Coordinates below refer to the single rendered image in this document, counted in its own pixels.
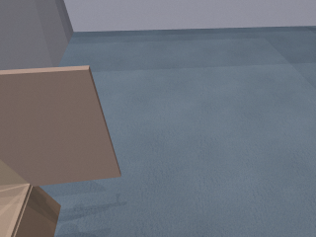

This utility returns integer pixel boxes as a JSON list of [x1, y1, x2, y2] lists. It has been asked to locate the cupboard door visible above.
[[0, 65, 121, 187]]

